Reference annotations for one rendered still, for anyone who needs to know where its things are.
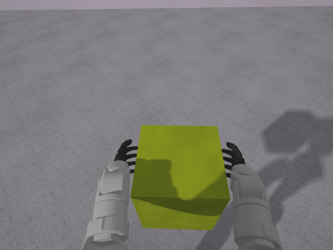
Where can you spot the right robot forearm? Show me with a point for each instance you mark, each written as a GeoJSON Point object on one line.
{"type": "Point", "coordinates": [254, 228]}

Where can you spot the carton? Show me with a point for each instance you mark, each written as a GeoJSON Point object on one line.
{"type": "Point", "coordinates": [179, 179]}

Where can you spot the left robot forearm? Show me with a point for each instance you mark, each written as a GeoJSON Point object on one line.
{"type": "Point", "coordinates": [109, 224]}

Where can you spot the left robot hand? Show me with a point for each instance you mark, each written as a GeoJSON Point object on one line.
{"type": "Point", "coordinates": [122, 151]}

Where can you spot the right robot hand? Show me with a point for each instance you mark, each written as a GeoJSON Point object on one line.
{"type": "Point", "coordinates": [236, 157]}

